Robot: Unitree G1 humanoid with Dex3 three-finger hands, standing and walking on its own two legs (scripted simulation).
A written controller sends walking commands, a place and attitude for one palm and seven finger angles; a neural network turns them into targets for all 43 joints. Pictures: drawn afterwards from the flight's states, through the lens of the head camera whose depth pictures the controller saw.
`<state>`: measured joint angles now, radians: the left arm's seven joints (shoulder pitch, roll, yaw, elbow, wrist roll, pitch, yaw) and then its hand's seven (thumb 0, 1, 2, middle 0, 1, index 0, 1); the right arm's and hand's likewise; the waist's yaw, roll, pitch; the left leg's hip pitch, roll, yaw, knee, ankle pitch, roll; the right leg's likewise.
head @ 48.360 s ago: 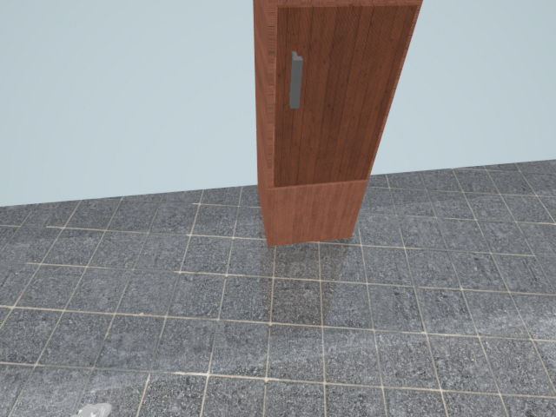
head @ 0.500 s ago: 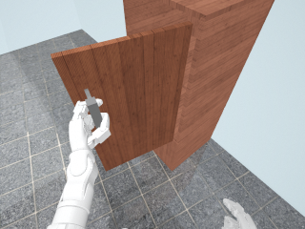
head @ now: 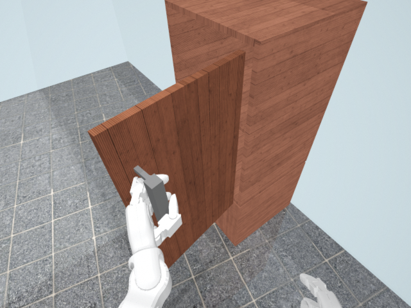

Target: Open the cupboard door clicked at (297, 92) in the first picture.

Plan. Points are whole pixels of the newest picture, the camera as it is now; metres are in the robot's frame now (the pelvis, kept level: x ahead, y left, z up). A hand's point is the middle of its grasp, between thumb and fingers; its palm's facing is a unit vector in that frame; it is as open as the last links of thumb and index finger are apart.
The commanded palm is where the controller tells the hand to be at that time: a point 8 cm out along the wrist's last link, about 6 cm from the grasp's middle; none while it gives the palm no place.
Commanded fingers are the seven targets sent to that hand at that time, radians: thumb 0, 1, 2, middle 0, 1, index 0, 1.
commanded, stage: open thumb and fingers to let go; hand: left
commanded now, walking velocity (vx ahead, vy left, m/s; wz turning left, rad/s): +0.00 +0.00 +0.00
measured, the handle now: (152, 196) +0.31 +0.11 +0.08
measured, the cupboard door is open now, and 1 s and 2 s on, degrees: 100 98 100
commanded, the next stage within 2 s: slide the hand sideways off the handle in 0.84 s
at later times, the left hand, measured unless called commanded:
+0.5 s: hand (168, 215) +0.28 +0.08 +0.07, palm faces +0.33 -0.94 -0.01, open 11.7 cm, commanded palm +0.23 +0.13 +0.07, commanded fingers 0.00 -0.50 0.30 -0.28 -1.05 -0.28 -1.05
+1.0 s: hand (167, 217) +0.27 +0.08 +0.07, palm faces +0.22 -0.97 -0.02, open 15.3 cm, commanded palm +0.23 +0.13 +0.07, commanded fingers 0.00 -0.50 0.30 -0.15 -0.30 -0.15 -0.30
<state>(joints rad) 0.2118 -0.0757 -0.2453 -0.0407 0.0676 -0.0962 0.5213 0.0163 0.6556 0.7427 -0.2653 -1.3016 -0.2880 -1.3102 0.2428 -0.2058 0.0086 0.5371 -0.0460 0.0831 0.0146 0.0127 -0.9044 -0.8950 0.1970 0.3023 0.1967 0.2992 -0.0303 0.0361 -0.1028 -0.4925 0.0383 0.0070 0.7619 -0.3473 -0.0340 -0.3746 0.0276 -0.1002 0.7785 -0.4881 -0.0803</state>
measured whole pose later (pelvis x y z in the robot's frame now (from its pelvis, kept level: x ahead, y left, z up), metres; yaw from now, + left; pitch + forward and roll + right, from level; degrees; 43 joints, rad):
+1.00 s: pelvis -0.02 +0.03 -0.01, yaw +0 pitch +5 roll +0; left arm 0.10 -0.07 -0.26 0.04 0.07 -0.09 0.48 -0.01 -0.50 0.30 -0.31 -0.51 -0.30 -0.53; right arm 0.18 -0.18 0.03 0.56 -0.04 0.08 0.01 0.01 -0.90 -0.89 0.20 0.30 0.20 0.30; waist -0.02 0.03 -0.09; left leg -0.56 0.02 0.02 0.83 -0.35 -0.01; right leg -0.44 0.01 -0.09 0.84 -0.48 -0.05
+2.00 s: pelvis -0.01 +0.02 -0.02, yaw +0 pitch +7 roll +0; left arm 0.59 0.16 -0.05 -0.32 -0.17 -0.29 -0.09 -0.01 -0.50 0.30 -0.15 -0.30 -0.15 -0.30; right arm 0.26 -0.23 0.02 0.43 0.02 -0.05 -0.02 0.01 -0.90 -0.90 0.20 0.30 0.20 0.30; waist 0.00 0.04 -0.11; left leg -0.64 0.03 0.01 0.91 -0.40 -0.01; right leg -0.51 0.02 -0.09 0.91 -0.53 -0.05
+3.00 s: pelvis -0.01 +0.06 +0.02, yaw -1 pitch +0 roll -2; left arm 0.60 0.31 0.13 -0.47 -0.07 -0.04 0.10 -0.01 -0.16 0.45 -0.16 -0.30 -0.17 -0.30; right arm 0.24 -0.22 0.07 0.52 0.02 -0.10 -0.11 0.01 -0.90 -0.90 0.20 0.30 0.20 0.30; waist 0.05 0.05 -0.04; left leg -0.37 0.02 0.04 0.66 -0.30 0.04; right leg -0.22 0.01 -0.06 0.59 -0.37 0.00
